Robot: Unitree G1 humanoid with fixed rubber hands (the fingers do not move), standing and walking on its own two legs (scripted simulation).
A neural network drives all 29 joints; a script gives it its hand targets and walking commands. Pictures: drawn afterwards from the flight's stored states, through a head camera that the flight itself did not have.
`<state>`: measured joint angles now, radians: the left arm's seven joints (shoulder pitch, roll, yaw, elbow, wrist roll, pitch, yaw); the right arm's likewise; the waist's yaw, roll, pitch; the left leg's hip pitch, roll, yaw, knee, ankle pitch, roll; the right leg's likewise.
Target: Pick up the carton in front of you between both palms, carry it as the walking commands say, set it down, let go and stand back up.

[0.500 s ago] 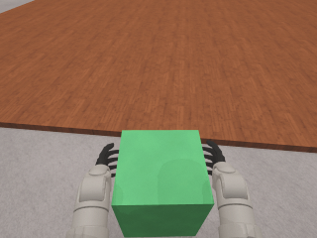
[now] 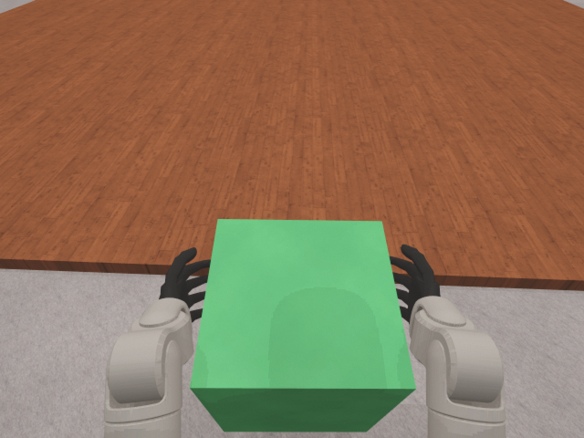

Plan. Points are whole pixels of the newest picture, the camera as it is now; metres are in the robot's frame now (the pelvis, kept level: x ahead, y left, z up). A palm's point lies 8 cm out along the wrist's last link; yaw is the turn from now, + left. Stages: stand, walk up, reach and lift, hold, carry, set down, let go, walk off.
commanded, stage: carry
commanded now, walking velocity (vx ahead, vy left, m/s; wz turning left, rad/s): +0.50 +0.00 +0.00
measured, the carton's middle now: (297, 333) +0.27 -0.01 +0.03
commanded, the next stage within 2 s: none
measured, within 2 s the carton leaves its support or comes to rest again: neither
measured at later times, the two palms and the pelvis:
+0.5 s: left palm (185, 177) +0.54 +0.18 +0.10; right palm (353, 180) +0.52 -0.12 +0.10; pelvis +0.28 +0.05 +0.01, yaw -2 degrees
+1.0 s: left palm (216, 68) +0.93 +0.16 +0.16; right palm (334, 67) +0.95 -0.14 +0.15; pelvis +0.60 -0.01 +0.01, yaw +1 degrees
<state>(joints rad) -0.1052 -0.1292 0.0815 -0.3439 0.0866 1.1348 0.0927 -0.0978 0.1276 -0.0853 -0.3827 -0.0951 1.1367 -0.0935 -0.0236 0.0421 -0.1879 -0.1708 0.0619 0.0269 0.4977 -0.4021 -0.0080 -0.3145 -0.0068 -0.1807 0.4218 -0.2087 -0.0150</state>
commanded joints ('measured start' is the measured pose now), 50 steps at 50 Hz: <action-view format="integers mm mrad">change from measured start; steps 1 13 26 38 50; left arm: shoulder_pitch -340 -395 -359 -722 -1100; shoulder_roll -762 -729 -851 -450 -635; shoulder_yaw -632 -707 -681 -549 -519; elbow -118 -263 -236 -145 70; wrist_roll -280 -386 -328 -371 -418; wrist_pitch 50 101 65 142 98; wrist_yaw -122 -115 -141 -37 -60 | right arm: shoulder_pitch -384 -288 -380 -682 -1023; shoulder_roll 794 766 873 501 655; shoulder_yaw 676 632 747 568 485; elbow -107 -149 -216 -87 140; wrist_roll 352 306 405 360 295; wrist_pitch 63 96 61 157 113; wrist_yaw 146 85 150 21 -11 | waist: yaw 56 20 1 102 70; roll -259 -88 34 -433 -138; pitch -85 -46 -94 -238 -135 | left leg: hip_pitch -653 -76 225 -405 -587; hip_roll -49 -47 232 -83 37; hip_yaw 135 229 -36 162 30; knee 377 -48 -339 692 379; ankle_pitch -122 245 341 -36 237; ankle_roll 0 6 131 -12 46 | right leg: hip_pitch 586 156 -347 532 394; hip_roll -432 -214 -99 -385 -273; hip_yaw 649 56 85 656 206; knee -207 -65 365 -105 -131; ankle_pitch -226 124 32 -199 247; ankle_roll -183 -58 17 -177 -175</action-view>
